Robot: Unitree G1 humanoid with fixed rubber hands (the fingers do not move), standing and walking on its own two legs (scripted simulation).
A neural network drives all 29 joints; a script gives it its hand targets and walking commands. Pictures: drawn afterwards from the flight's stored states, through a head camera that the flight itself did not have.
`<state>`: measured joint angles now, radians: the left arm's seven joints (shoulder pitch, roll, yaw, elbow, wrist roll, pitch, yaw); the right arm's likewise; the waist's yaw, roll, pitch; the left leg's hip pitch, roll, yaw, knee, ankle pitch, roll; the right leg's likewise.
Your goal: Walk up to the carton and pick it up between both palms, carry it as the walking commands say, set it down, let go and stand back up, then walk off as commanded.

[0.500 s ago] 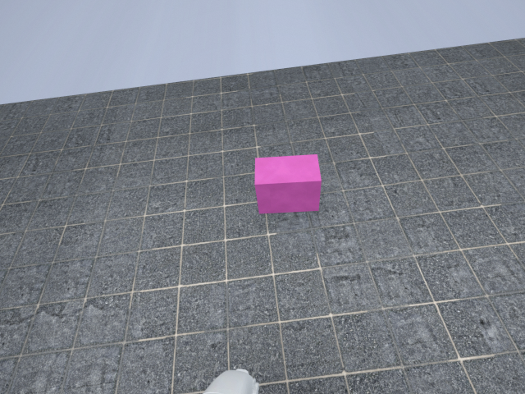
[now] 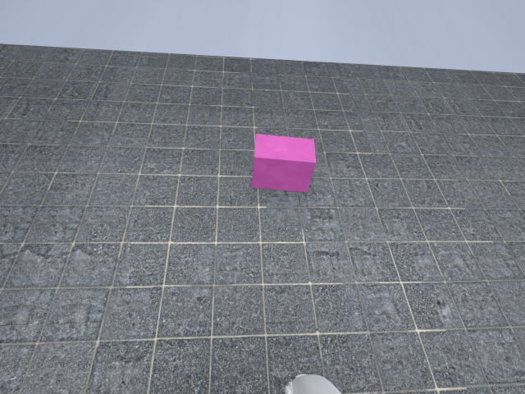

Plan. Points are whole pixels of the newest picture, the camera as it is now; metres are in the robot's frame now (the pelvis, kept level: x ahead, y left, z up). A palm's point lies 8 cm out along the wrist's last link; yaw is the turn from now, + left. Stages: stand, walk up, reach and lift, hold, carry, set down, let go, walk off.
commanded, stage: walk off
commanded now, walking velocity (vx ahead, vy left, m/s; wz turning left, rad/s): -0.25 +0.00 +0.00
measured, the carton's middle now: (282, 163) +1.22 -0.08 -0.67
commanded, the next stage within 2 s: stand in 1.98 s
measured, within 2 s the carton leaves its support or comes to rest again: neither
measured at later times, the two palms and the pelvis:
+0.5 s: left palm out of the picture -0.07 +0.22 -0.10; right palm out of the picture -0.13 -0.32 -0.15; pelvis -0.16 -0.04 +0.00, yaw +0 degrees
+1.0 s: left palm out of the picture -0.29 +0.28 -0.15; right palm out of the picture -0.23 -0.27 -0.10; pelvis -0.31 +0.00 +0.00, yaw +0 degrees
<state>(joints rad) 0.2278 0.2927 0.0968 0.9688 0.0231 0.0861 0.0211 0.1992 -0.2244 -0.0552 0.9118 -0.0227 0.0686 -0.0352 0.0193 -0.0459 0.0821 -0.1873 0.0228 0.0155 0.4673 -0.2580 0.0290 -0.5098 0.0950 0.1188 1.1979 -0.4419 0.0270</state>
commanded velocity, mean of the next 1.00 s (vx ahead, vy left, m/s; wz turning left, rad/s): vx -0.25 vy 0.00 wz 0.00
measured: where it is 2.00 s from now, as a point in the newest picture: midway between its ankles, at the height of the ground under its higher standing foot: outside the picture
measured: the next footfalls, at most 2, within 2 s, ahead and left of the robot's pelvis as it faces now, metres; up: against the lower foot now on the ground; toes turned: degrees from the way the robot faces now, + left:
right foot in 0.32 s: -0.11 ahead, -0.14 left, +0.00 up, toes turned -2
left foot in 0.82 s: -0.27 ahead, +0.10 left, +0.00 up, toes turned +1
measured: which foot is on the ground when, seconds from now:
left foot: down 0.00-0.32, up 0.34-0.80, down 0.82-1.00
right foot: up 0.00-0.30, down 0.32-0.82, up 0.84-1.00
